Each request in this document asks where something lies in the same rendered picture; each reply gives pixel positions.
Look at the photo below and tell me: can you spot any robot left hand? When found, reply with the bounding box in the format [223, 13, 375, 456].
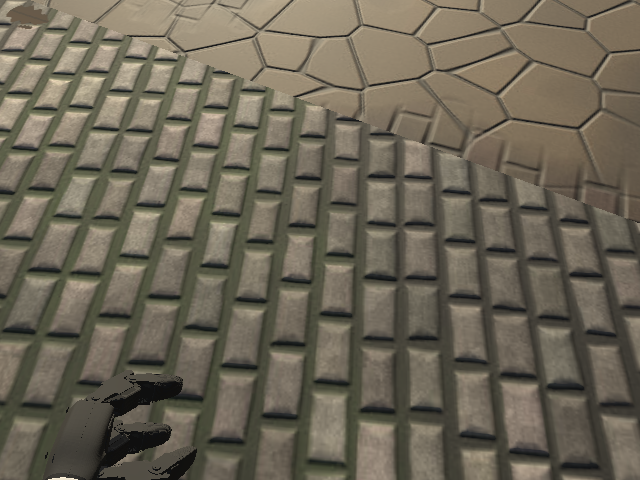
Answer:
[42, 370, 197, 480]

